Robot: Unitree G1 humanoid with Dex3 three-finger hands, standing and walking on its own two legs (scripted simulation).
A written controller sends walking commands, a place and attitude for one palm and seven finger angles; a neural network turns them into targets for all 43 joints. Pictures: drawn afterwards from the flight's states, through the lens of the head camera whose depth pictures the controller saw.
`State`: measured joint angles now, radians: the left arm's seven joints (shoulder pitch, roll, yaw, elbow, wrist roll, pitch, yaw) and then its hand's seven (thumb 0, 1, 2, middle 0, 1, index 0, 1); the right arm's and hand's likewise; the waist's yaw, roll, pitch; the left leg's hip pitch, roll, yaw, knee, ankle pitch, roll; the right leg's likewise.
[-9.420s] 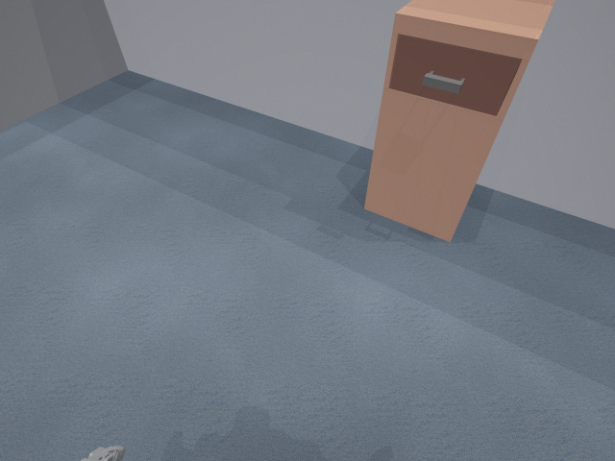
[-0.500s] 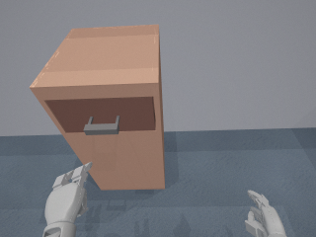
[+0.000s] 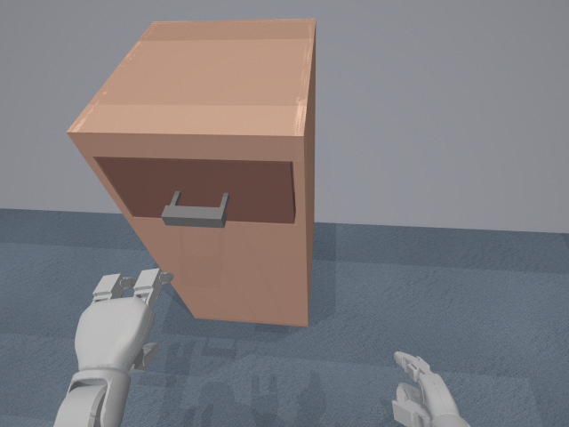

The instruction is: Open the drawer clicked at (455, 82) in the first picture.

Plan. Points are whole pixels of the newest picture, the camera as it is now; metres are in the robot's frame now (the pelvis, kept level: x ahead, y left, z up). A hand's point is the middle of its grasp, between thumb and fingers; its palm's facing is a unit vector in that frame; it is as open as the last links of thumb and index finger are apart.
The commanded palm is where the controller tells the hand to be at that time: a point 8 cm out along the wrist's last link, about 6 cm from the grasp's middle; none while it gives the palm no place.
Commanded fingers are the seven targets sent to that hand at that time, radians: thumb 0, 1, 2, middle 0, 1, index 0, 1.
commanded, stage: raise the hand with hooked fingers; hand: left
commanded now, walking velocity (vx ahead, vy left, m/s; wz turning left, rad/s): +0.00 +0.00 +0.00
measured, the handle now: (198, 206) +0.49 +0.24 -0.04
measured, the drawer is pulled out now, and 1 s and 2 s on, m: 0.00 0.00 0.00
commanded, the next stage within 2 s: move the hooked fingers above the handle in 1.12 s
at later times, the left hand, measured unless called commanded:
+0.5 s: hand (121, 282) +0.27 +0.25 +0.07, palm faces +0.07 -0.08 -0.99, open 13.4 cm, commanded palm +0.25 +0.26 +0.13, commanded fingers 0.00 -0.50 0.30 -0.30 -1.20 -0.30 -1.20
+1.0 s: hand (110, 261) +0.29 +0.27 +0.09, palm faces +0.00 -0.08 -1.00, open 13.8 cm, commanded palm +0.27 +0.28 +0.15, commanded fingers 0.00 -0.50 0.30 -0.30 -1.20 -0.30 -1.20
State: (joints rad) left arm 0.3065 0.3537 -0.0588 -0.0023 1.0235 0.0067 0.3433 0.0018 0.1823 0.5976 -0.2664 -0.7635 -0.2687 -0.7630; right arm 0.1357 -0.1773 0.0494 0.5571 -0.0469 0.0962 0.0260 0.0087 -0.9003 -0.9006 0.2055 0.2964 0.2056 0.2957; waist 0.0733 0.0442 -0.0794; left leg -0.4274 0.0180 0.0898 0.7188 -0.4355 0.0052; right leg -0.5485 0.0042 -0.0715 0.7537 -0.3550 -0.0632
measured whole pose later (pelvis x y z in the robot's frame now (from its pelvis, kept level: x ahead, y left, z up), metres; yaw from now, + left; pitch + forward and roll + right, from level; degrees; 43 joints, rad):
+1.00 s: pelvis -0.01 +0.03 +0.03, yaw +0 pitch +3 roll +0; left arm -0.06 0.47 -0.06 0.10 0.94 -0.07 0.09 0.00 -0.49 0.31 -0.31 -1.20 -0.32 -1.20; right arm 0.19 -0.26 -0.02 0.61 0.01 0.11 0.01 0.01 -0.90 -0.90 0.20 0.30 0.20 0.30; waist 0.08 0.07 -0.01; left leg -0.20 -0.03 0.09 0.43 -0.29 0.05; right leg -0.31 -0.02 -0.06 0.46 -0.20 -0.02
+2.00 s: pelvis +0.00 +0.02 +0.02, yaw +0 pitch +8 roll +1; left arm -0.30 0.44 -0.07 0.47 1.00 -0.09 0.21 0.00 -0.49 0.31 -0.32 -1.20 -0.32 -1.20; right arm 0.23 -0.27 -0.05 0.64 0.03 0.11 -0.01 0.01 -0.90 -0.90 0.20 0.30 0.20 0.30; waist 0.03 0.05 -0.06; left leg -0.34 -0.01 0.08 0.52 -0.33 0.03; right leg -0.45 0.00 -0.07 0.55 -0.24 -0.04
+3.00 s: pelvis -0.01 +0.03 +0.00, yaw -1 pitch +17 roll +0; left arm -0.65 0.45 -0.03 0.94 1.08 -0.10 0.33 0.00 -0.49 0.31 -0.31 -1.20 -0.32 -1.20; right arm 0.34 -0.26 -0.06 0.67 -0.01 0.14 -0.01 0.00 -0.90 -0.90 0.20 0.30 0.20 0.30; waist -0.07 0.04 -0.12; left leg -0.58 0.00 0.11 0.68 -0.38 0.05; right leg -0.68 0.00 -0.05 0.66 -0.26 -0.02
